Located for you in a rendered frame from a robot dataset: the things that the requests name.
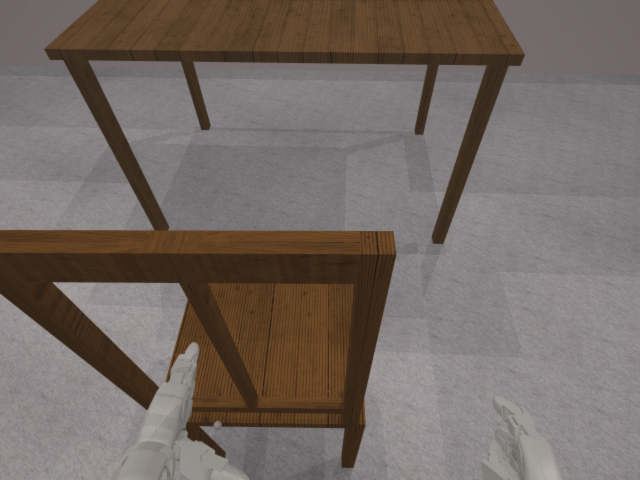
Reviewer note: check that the table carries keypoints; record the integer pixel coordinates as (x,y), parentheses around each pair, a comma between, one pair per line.
(417,32)

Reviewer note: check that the right robot hand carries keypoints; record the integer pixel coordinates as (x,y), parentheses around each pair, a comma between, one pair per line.
(531,457)

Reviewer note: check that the chair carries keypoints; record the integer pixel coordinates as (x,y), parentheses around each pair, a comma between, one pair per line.
(286,321)

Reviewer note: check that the left robot hand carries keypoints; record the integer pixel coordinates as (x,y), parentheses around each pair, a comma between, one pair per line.
(169,412)

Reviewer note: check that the left robot forearm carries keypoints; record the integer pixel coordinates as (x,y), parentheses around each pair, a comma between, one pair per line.
(146,461)

